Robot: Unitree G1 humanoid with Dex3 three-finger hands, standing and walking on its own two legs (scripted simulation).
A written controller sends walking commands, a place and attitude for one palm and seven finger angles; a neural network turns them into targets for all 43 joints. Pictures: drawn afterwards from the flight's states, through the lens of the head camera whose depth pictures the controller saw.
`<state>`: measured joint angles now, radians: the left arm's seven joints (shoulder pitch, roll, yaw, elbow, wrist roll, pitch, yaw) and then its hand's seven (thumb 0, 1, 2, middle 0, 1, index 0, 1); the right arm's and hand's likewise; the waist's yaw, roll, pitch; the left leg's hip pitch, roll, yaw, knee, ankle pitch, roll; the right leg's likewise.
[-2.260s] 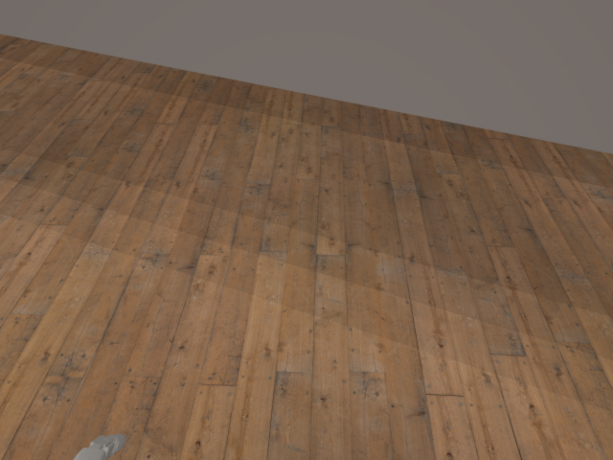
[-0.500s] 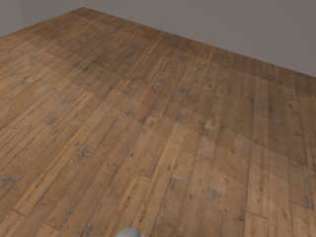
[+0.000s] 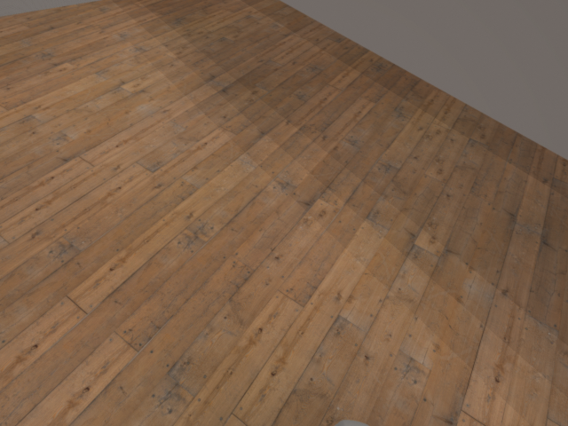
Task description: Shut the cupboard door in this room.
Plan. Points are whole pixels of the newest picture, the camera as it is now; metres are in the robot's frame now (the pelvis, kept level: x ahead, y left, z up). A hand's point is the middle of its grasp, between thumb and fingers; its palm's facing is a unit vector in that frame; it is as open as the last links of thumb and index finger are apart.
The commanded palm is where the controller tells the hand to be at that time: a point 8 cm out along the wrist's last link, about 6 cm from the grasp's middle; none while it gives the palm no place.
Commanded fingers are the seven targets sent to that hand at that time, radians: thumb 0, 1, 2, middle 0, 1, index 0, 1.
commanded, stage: turn or walk to find it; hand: left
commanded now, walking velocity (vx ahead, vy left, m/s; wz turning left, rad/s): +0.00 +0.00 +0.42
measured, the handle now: out of the picture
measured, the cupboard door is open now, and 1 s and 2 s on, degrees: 84 84 84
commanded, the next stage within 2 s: none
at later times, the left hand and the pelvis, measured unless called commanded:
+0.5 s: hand out of the picture +0.01 +0.14 -0.15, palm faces +0.24 -0.93 -0.26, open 7.3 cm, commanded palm none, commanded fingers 0.00 0.90 0.90 -0.20 -0.30 -0.20 -0.30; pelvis -0.03 -0.06 +0.00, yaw +13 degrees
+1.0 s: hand out of the picture -0.14 +0.20 -0.18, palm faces +0.50 -0.84 -0.23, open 7.4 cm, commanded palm none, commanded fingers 0.00 0.90 0.90 -0.20 -0.30 -0.20 -0.30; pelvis -0.07 -0.01 +0.00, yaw +26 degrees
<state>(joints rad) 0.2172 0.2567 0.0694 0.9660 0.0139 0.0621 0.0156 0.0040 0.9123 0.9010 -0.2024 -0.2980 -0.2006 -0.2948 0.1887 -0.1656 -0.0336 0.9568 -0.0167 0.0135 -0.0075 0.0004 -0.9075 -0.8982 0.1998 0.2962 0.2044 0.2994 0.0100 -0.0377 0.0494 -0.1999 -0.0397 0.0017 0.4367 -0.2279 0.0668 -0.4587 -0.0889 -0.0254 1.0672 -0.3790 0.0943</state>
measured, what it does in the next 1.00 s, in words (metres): steps on the spot, turning left: right foot, then left foot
